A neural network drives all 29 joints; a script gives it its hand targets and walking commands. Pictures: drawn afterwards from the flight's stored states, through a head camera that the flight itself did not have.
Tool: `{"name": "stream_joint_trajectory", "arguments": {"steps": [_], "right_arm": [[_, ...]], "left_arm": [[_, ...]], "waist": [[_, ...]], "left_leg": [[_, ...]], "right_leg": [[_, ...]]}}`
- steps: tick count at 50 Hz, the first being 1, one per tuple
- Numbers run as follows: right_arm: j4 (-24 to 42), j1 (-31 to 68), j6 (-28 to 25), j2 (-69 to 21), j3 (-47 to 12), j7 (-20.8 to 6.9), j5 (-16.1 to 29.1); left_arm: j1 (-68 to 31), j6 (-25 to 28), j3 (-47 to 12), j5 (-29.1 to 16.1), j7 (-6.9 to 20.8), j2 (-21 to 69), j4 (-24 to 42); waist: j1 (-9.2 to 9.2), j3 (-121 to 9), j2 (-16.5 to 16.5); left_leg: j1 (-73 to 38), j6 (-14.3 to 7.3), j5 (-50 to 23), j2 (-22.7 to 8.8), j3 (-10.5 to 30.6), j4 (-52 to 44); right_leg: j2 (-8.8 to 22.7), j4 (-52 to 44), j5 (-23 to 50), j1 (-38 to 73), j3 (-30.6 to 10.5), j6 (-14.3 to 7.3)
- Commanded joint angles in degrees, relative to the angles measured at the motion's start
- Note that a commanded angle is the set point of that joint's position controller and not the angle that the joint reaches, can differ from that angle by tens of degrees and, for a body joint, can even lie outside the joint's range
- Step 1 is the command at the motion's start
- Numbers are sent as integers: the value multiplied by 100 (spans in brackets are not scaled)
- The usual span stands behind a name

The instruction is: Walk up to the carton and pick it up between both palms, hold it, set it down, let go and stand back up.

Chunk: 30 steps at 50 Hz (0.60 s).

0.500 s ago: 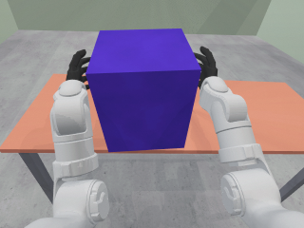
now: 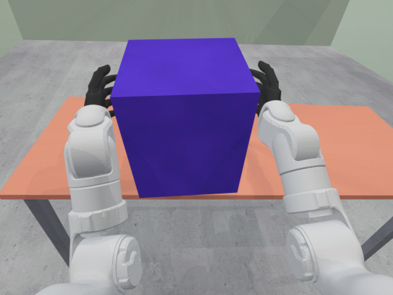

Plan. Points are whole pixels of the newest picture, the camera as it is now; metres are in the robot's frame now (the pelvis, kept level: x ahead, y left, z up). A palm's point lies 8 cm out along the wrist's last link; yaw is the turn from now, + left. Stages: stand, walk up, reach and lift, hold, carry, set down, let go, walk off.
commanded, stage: hold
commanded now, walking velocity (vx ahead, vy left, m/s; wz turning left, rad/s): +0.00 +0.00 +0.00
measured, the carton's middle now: (185, 120) +0.40 +0.01 +0.20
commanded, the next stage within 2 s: none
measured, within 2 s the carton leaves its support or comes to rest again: neither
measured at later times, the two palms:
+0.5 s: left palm (100, 109) +0.35 +0.16 +0.25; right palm (268, 104) +0.36 -0.14 +0.26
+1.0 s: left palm (99, 110) +0.35 +0.16 +0.25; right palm (268, 104) +0.36 -0.14 +0.26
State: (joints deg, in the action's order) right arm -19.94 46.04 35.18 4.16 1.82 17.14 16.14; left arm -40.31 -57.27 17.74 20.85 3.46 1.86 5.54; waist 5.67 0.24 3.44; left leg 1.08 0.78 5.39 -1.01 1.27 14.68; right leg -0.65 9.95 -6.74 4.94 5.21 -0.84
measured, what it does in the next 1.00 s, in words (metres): stands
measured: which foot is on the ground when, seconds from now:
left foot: down 0.00-1.00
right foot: down 0.00-1.00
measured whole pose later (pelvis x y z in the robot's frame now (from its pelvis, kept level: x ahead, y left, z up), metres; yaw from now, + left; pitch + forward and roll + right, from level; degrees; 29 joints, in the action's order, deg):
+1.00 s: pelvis +0.00 +0.00 +0.00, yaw +0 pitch -8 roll -1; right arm -19.9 46.4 35.3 4.2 2.1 17.2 16.0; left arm -40.6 -57.3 17.6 20.7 3.4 1.7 5.4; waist 5.9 0.4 3.3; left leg 1.2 0.8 5.4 -1.0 1.5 14.8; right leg -0.7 10.0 -6.8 4.9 5.4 -0.9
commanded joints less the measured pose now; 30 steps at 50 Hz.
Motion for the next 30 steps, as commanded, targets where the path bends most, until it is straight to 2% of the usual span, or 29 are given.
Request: {"name": "stream_joint_trajectory", "arguments": {"steps": [1,7,14,17,23,30], "right_arm": [[1236,3726,-339,-1562,-1131,-452,426],[1094,3863,-314,-1619,-1024,-482,324],[1326,3873,-324,-1692,-1178,-425,403],[1272,3773,-320,-1677,-1214,-428,412],[1157,3846,-315,-1590,-1126,-469,380],[1305,3840,-338,-1682,-1184,-445,425]], "left_arm": [[-3891,420,-2453,-1309,824,1988,898],[-4012,428,-2386,-1301,801,2012,672],[-3935,473,-2373,-1267,819,2008,793],[-3882,460,-2324,-1238,830,1985,757],[-3903,411,-2341,-1222,814,1988,702],[-3964,456,-2402,-1282,825,2017,882]], "waist": [[86,-2259,-586],[113,-2232,-566],[72,-2565,-533],[16,-2368,-435],[43,-2232,-540],[61,-2443,-481]], "left_leg": [[-863,231,-1152,319,-342,64],[-690,170,-891,329,-368,58],[-888,145,-1404,363,-348,182],[-792,137,-1327,351,-332,113],[-763,157,-1069,330,-348,78],[-829,153,-1342,352,-359,127]], "right_leg": [[-267,-101,491,-109,173,209],[-267,-78,297,-152,165,215],[-247,-31,846,59,129,264],[-237,-52,819,22,136,252],[-244,-59,459,-59,147,216],[-253,-47,783,25,128,238]]}}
